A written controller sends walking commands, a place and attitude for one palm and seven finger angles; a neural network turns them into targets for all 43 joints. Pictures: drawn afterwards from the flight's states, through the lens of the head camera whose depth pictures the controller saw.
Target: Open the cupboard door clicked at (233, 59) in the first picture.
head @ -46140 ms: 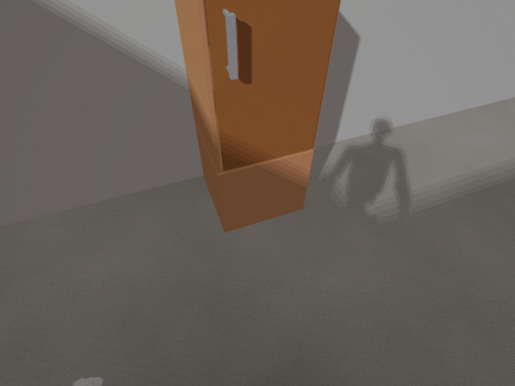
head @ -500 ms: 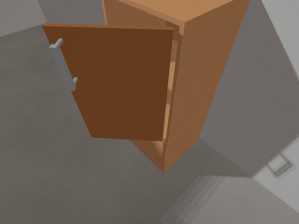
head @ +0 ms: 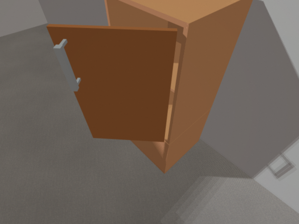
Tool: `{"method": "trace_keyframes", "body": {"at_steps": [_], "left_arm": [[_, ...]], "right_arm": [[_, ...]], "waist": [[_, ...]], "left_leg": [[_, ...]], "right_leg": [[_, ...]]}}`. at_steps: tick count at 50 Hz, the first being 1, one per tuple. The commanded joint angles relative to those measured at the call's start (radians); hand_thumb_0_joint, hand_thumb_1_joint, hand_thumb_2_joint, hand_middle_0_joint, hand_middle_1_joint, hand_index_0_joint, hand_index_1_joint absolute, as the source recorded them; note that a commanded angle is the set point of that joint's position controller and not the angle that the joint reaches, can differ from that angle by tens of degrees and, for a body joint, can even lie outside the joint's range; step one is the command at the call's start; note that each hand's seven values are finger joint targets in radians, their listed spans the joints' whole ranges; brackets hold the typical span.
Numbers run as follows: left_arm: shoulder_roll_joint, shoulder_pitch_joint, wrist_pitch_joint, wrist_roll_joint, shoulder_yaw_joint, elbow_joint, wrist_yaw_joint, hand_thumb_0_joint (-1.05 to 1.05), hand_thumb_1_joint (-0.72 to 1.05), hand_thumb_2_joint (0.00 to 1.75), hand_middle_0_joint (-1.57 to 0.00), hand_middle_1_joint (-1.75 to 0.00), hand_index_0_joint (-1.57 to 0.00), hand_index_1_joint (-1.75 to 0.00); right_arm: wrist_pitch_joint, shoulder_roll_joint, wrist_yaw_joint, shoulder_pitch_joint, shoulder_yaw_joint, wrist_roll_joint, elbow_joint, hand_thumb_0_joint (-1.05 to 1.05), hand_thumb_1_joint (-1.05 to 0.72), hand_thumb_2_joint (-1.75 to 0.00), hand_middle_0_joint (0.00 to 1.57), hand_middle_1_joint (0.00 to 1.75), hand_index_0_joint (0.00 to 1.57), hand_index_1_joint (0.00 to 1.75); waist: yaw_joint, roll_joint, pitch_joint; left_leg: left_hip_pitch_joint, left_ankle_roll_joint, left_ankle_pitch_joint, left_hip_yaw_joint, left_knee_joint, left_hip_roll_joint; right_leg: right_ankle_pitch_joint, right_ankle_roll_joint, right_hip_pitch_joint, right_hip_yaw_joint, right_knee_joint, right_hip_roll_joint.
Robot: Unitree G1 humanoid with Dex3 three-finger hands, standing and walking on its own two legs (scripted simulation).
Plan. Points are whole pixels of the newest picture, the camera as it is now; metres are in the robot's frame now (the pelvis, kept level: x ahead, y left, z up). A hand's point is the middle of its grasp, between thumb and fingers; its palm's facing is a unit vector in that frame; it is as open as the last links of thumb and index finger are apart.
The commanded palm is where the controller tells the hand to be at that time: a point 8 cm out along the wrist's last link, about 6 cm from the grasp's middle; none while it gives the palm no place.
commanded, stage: raise the hand with hooked fingers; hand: left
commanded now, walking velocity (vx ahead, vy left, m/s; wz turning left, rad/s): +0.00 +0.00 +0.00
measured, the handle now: (69, 66) +0.55 +0.30 +0.13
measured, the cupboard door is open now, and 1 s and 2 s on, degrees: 43 43 43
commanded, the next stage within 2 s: none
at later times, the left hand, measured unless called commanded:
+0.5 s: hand out of the picture +0.12 +0.20 -0.02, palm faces +0.08 -1.00 -0.01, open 9.0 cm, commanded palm +0.12 +0.26 +0.00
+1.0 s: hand (41, 193) +0.17 +0.25 +0.06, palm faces +0.01 -1.00 -0.07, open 12.0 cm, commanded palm +0.14 +0.31 +0.07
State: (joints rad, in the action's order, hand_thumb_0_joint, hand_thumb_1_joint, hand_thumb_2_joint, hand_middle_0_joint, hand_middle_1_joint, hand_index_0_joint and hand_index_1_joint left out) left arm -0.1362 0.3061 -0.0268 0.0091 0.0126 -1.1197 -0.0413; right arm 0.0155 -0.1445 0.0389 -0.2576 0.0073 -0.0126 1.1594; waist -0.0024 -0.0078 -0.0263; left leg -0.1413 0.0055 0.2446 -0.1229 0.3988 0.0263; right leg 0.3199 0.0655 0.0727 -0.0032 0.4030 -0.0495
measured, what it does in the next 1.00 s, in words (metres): shifts its weight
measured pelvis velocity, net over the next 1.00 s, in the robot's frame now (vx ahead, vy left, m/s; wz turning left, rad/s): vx -0.06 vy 0.03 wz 0.06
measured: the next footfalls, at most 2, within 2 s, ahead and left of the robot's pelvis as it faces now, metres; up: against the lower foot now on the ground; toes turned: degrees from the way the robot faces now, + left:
none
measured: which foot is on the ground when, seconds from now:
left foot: down 0.00-1.00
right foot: down 0.00-1.00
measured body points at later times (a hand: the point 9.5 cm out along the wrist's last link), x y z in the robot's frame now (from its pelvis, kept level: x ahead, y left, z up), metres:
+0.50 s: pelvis -0.06 +0.00 -0.06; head -0.04 +0.01 +0.39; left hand +0.11 +0.25 -0.02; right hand +0.18 -0.22 -0.08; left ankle -0.02 +0.12 -0.74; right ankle -0.07 -0.07 -0.74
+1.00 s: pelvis -0.06 +0.03 -0.03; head -0.05 +0.03 +0.42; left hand +0.17 +0.31 +0.07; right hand +0.10 -0.21 -0.11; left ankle -0.02 +0.12 -0.74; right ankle -0.07 -0.07 -0.74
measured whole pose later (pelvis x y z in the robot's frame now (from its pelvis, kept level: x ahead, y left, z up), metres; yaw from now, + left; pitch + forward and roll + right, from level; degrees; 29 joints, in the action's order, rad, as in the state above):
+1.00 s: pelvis -0.06 +0.03 -0.03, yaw +4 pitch +4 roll -2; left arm -0.32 0.20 -0.23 -0.32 -0.25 -0.07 0.35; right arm 0.27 -0.29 0.08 -0.30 0.03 0.04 0.62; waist 0.01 0.04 0.05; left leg -0.51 -0.05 0.31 -0.04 0.75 0.01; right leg 0.39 0.03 0.40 -0.07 0.72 -0.02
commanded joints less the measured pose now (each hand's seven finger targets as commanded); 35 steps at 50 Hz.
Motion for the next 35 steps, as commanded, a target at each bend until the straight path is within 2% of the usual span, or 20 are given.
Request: {"method": "trace_keyframes", "body": {"at_steps": [1,2,3,4,5,6,7,8,10,11,12,14,16,18,22,23,25,28,33,35], "left_arm": [[-0.321,-0.589,-0.232,-0.199,-0.063,1.524,-0.012,0.00,0.88,0.89,-0.20,-0.32,-0.20,-0.32],[-0.277,-0.223,-0.197,-0.125,-0.091,1.317,-0.052,0.00,0.85,0.88,-0.20,-0.33,-0.20,-0.33],[-0.108,0.020,-0.063,-0.135,0.019,1.196,-0.081,0.00,0.83,0.87,-0.21,-0.34,-0.21,-0.34],[0.059,0.071,-0.031,-0.166,0.100,1.095,-0.058,0.00,0.81,0.86,-0.21,-0.36,-0.21,-0.36],[-0.030,-0.021,-0.078,-0.187,0.043,1.191,-0.043,0.00,0.78,0.85,-0.21,-0.37,-0.21,-0.37],[-0.074,-0.023,-0.128,-0.188,0.014,1.197,-0.018,0.00,0.76,0.84,-0.21,-0.39,-0.21,-0.39],[-0.065,-0.001,-0.177,-0.191,-0.008,1.136,0.009,0.00,0.74,0.83,-0.21,-0.40,-0.21,-0.40],[-0.056,0.024,-0.228,-0.185,-0.026,1.045,0.049,0.00,0.71,0.82,-0.21,-0.42,-0.21,-0.42],[-0.029,0.209,-0.354,-0.218,-0.075,0.932,0.160,0.00,0.67,0.80,-0.22,-0.45,-0.22,-0.45],[-0.040,0.264,-0.417,-0.242,-0.101,0.910,0.228,0.00,0.64,0.79,-0.22,-0.47,-0.22,-0.47],[-0.076,0.277,-0.479,-0.259,-0.140,0.921,0.299,0.00,0.62,0.78,-0.22,-0.48,-0.22,-0.48],[-0.199,0.245,-0.540,-0.275,-0.245,0.976,0.415,0.00,0.57,0.76,-0.22,-0.51,-0.22,-0.51],[-0.217,0.188,-0.479,-0.284,-0.252,1.069,0.423,0.00,0.53,0.74,-0.23,-0.54,-0.23,-0.54],[-0.214,0.042,-0.426,-0.313,-0.240,1.169,0.388,0.00,0.48,0.72,-0.23,-0.57,-0.23,-0.57],[-0.210,-0.131,-0.464,-0.286,-0.217,1.393,0.292,0.00,0.39,0.68,-0.24,-0.63,-0.24,-0.63],[-0.217,-0.223,-0.486,-0.278,-0.187,1.456,0.288,0.00,0.36,0.67,-0.24,-0.64,-0.24,-0.64],[-0.206,-0.243,-0.501,-0.268,-0.149,1.416,0.305,0.00,0.32,0.65,-0.24,-0.68,-0.24,-0.68],[-0.242,-0.223,-0.451,-0.290,-0.155,1.314,0.369,0.00,0.25,0.62,-0.25,-0.72,-0.25,-0.72],[-0.313,-0.159,-0.284,-0.335,-0.278,1.186,0.420,0.00,0.13,0.57,-0.25,-0.80,-0.25,-0.80],[-0.317,-0.175,-0.262,-0.349,-0.309,1.223,0.407,0.00,0.08,0.55,-0.26,-0.82,-0.26,-0.82]], "right_arm": [[0.163,-0.300,0.036,-0.014,-0.038,0.055,-0.456,0.00,-0.90,-0.90,0.20,0.30,0.20,0.30],[0.250,-0.224,0.064,0.052,-0.025,0.034,-0.410,0.00,-0.90,-0.90,0.20,0.30,0.20,0.30],[0.285,-0.172,0.055,0.037,-0.040,0.067,-0.437,0.00,-0.90,-0.90,0.20,0.30,0.20,0.30],[0.294,-0.168,0.054,0.015,-0.035,0.070,-0.398,0.00,-0.90,-0.90,0.20,0.30,0.20,0.30],[0.304,-0.225,0.053,0.041,-0.053,0.068,-0.449,0.00,-0.90,-0.90,0.20,0.30,0.20,0.30],[0.314,-0.253,0.052,0.035,-0.061,0.048,-0.469,0.00,-0.90,-0.90,0.20,0.30,0.20,0.30],[0.318,-0.249,0.054,0.032,-0.061,0.032,-0.492,0.00,-0.90,-0.90,0.20,0.30,0.20,0.30],[0.321,-0.248,0.043,0.040,-0.066,0.029,-0.516,0.00,-0.90,-0.90,0.20,0.30,0.20,0.30],[0.315,-0.234,0.016,0.082,-0.077,0.016,-0.566,0.00,-0.90,-0.90,0.20,0.30,0.20,0.30],[0.310,-0.234,0.000,0.101,-0.081,0.017,-0.593,0.00,-0.90,-0.90,0.20,0.30,0.20,0.30],[0.305,-0.237,-0.014,0.120,-0.087,0.023,-0.623,0.00,-0.90,-0.90,0.20,0.30,0.20,0.30],[0.283,-0.250,-0.034,0.135,-0.095,0.033,-0.696,0.00,-0.90,-0.90,0.20,0.30,0.20,0.30],[0.246,-0.240,-0.025,0.171,-0.086,0.047,-0.778,0.00,-0.90,-0.90,0.20,0.30,0.20,0.30],[0.218,-0.235,-0.005,0.176,-0.075,0.052,-0.823,0.00,-0.90,-0.90,0.20,0.30,0.20,0.30],[0.215,-0.208,0.019,0.100,-0.060,0.041,-0.811,0.00,-0.90,-0.90,0.20,0.30,0.20,0.30],[0.221,-0.215,0.024,0.089,-0.051,0.035,-0.800,0.00,-0.90,-0.90,0.20,0.30,0.20,0.30],[0.242,-0.215,0.032,0.081,-0.038,0.036,-0.771,0.00,-0.90,-0.90,0.20,0.30,0.20,0.30],[0.264,-0.237,0.042,0.076,-0.023,0.044,-0.748,0.00,-0.90,-0.90,0.20,0.30,0.20,0.30],[0.273,-0.236,0.055,0.106,-0.012,0.059,-0.739,0.00,-0.90,-0.90,0.20,0.30,0.20,0.30],[0.279,-0.230,0.055,0.113,-0.009,0.058,-0.739,0.00,-0.90,-0.90,0.20,0.30,0.20,0.30]], "waist": [[0.106,0.126,0.414],[-0.001,0.333,0.462],[0.025,0.296,0.305],[0.039,0.096,0.163],[0.059,-0.016,0.090],[0.087,-0.115,0.130],[0.097,-0.211,0.091],[0.077,-0.205,0.064],[-0.007,-0.257,0.123],[-0.032,-0.251,0.145],[-0.047,-0.229,0.178],[-0.075,-0.072,0.265],[-0.078,-0.005,0.279],[-0.040,-0.035,0.201],[0.021,0.083,0.247],[0.051,0.068,0.258],[0.069,0.117,0.246],[0.065,0.080,0.224],[-0.003,0.031,0.236],[-0.014,0.036,0.255]], "left_leg": [[0.196,-0.054,-0.383,0.094,0.056,-0.021],[0.306,-0.060,-0.561,0.097,0.042,0.013],[0.199,-0.042,-0.619,0.131,0.059,0.044],[0.110,-0.054,-0.539,0.132,0.094,0.048],[0.025,-0.058,-0.364,0.143,0.132,0.023],[-0.018,-0.061,-0.265,0.136,0.179,-0.001],[-0.105,-0.056,-0.185,0.145,0.221,-0.014],[-0.183,-0.045,-0.145,0.148,0.255,-0.030],[-0.325,-0.016,-0.092,0.136,0.324,-0.038],[-0.395,-0.008,-0.073,0.130,0.360,-0.047],[-0.446,0.000,-0.062,0.123,0.393,-0.052],[-0.472,-0.001,-0.081,0.100,0.446,-0.065],[-0.471,-0.017,-0.032,0.071,0.441,-0.070],[-0.486,-0.026,0.074,0.087,0.447,-0.063],[-0.380,-0.043,0.040,0.124,0.452,-0.026],[-0.363,-0.050,0.038,0.142,0.457,-0.017],[-0.342,-0.049,0.056,0.159,0.451,-0.011],[-0.353,-0.052,0.073,0.176,0.426,-0.013],[-0.356,-0.044,0.051,0.169,0.356,-0.017],[-0.325,-0.042,0.036,0.167,0.327,-0.016]], "right_leg": [[-0.729,-0.045,0.055,0.086,0.067,0.129],[-0.482,-0.018,0.088,0.051,0.136,0.066],[-0.240,-0.032,0.197,-0.018,0.151,0.064],[-0.246,-0.052,0.254,-0.050,0.113,0.063],[-0.293,-0.062,0.310,-0.048,0.089,0.060],[-0.299,-0.071,0.356,-0.047,0.100,0.063],[-0.274,-0.086,0.422,-0.052,0.129,0.066],[-0.242,-0.082,0.460,-0.050,0.170,0.064],[-0.219,-0.078,0.491,-0.051,0.273,0.060],[-0.245,-0.077,0.480,-0.028,0.313,0.068],[-0.265,-0.071,0.465,-0.004,0.348,0.077],[-0.326,-0.058,0.402,0.061,0.396,0.103],[-0.180,-0.056,0.413,0.070,0.367,0.094],[0.053,-0.061,0.496,0.096,0.308,0.081],[0.033,-0.051,0.547,0.048,0.322,0.050],[0.021,-0.050,0.568,0.033,0.341,0.038],[0.042,-0.044,0.593,0.016,0.338,0.031],[0.057,-0.046,0.559,0.018,0.302,0.027],[0.076,-0.054,0.431,0.038,0.221,0.045],[0.061,-0.056,0.411,0.019,0.212,0.047]]}}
